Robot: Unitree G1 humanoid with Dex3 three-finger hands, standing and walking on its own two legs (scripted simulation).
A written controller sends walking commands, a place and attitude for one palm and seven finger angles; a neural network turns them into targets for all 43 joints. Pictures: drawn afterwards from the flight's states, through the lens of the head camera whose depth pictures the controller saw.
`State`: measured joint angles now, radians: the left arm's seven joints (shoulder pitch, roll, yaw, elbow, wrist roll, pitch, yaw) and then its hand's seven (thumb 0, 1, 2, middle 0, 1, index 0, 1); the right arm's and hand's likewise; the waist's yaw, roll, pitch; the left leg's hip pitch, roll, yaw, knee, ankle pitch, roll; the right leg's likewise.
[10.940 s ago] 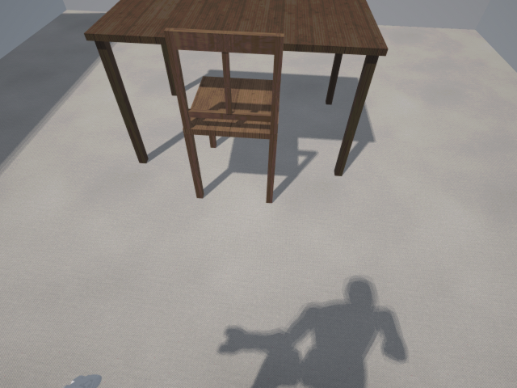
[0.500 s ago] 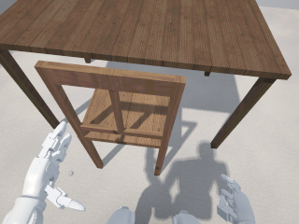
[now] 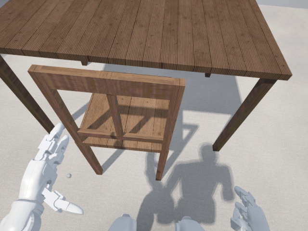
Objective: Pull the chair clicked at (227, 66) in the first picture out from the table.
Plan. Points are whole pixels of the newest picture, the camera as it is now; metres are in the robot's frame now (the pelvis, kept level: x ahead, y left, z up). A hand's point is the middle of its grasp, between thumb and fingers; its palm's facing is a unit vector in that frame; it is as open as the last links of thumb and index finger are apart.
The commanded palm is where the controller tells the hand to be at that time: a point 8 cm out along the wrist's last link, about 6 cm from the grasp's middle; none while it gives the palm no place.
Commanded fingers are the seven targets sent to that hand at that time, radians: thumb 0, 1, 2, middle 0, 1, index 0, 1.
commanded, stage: raise the hand toward the chair's back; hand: left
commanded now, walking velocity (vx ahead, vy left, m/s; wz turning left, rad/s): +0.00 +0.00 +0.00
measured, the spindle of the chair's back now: (116, 116) +0.46 +0.14 -0.04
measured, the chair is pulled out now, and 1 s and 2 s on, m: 0.00 0.00 0.00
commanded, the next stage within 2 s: aim the fingers beside a spindle in 0.12 s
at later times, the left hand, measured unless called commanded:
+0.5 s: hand (80, 172) +0.25 +0.19 +0.03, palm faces -0.07 -1.00 -0.04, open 16.9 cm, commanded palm +0.24 +0.24 +0.03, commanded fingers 0.00 -0.50 0.30 -0.06 -0.08 -0.06 -0.08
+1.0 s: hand (94, 165) +0.27 +0.16 +0.01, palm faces -0.08 -1.00 -0.04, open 16.9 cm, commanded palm +0.26 +0.21 +0.01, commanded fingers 0.00 -0.50 0.30 -0.06 -0.08 -0.06 -0.08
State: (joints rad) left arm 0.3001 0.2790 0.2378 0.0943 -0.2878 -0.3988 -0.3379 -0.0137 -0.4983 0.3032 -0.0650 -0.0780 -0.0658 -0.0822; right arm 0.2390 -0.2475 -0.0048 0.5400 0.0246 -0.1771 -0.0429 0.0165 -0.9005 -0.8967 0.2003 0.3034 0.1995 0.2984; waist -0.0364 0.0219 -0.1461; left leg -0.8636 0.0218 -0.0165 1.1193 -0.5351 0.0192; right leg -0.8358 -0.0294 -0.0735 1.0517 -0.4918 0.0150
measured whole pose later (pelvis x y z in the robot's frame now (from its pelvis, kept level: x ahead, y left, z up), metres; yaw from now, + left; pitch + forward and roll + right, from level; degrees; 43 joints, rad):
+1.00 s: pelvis +0.00 -0.01 -0.02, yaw +0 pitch +19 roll -2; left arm 0.16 0.23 0.15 0.16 -0.22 -0.42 -0.25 -0.01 -0.50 0.30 -0.06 -0.08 -0.07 -0.08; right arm 0.22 -0.24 0.00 0.54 0.01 -0.13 -0.03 0.02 -0.90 -0.90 0.20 0.30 0.20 0.30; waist -0.04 0.02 -0.16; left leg -0.98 0.02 -0.01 1.21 -0.56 0.01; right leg -0.97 -0.03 -0.07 1.16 -0.53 0.00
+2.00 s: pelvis -0.01 -0.01 -0.04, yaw +0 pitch +23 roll -1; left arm -0.04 0.20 0.08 0.30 -0.17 -0.44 -0.17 -0.01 -0.50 0.30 -0.06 -0.08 -0.06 -0.08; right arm 0.19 -0.25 -0.01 0.55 0.01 -0.05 -0.01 0.01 -0.90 -0.90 0.20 0.30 0.20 0.30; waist -0.04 0.03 -0.17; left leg -1.10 0.02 -0.01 1.28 -0.58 0.00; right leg -1.09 -0.03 -0.06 1.25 -0.55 -0.01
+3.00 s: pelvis -0.01 -0.01 -0.04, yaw -1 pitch +24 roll -2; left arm -0.27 0.22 0.13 0.51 -0.14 -0.44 -0.13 -0.01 -0.50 0.30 -0.06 -0.08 -0.07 -0.08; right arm 0.22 -0.25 -0.01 0.59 0.00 -0.01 -0.01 0.01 -0.90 -0.90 0.20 0.30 0.20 0.30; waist -0.07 0.03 -0.17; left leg -1.11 0.02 0.00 1.27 -0.58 0.01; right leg -1.11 -0.03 -0.05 1.24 -0.54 0.00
